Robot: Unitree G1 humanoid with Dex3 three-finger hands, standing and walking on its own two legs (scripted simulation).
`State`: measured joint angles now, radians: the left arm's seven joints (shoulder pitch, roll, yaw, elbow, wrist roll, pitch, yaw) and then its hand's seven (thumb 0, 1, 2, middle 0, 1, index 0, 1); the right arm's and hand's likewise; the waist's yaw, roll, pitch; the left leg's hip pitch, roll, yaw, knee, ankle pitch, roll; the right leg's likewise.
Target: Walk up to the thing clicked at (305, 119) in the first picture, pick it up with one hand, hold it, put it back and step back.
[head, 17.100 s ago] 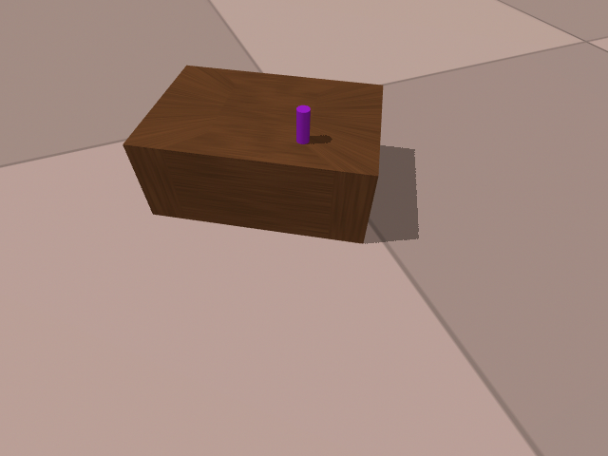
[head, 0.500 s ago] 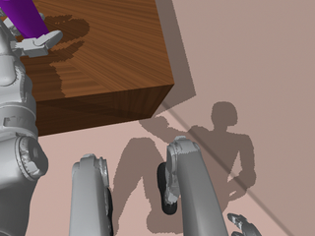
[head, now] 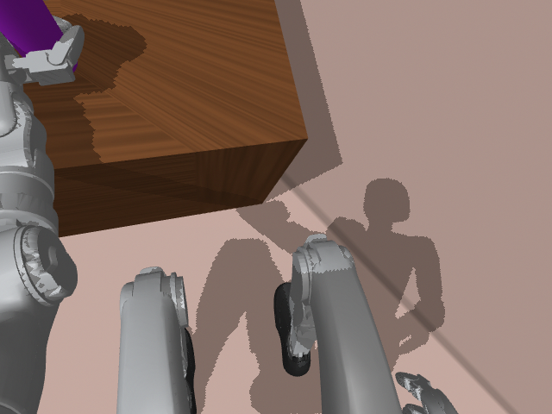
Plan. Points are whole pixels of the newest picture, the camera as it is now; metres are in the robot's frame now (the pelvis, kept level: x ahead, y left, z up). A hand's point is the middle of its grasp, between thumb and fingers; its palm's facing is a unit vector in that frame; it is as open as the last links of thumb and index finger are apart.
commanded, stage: settle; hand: left
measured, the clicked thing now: (25, 21) +0.58 +0.20 +0.04
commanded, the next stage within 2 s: lift in 1.08 s
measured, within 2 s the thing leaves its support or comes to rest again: leaves its support in 0.24 s
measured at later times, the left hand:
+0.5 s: hand out of the picture +0.57 +0.20 +0.08, palm faces +0.20 -0.98 -0.03, open 7.0 cm
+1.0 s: hand out of the picture +0.57 +0.19 +0.12, palm faces +0.20 -0.98 -0.04, open 7.0 cm
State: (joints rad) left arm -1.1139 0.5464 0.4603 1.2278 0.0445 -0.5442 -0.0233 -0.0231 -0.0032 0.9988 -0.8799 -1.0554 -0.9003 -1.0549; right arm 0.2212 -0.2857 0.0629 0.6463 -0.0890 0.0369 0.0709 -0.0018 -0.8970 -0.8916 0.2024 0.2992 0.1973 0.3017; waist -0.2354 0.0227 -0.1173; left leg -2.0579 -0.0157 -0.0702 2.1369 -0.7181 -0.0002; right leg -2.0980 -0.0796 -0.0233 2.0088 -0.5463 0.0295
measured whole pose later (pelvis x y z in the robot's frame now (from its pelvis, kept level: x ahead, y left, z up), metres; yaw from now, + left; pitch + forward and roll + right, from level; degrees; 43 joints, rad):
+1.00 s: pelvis +0.02 +0.00 +0.11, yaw +0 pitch +36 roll -4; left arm -0.97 0.45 0.39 1.06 -0.02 -0.43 0.01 -0.02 -0.01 1.06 -0.88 -1.09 -0.90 -1.09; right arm 0.24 -0.26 0.03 0.65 -0.05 0.02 0.03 0.00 -0.88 -0.89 0.20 0.30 0.20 0.30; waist -0.18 0.03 -0.15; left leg -1.72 0.01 -0.06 1.79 -0.69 0.00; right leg -1.76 -0.07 -0.03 1.68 -0.54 0.02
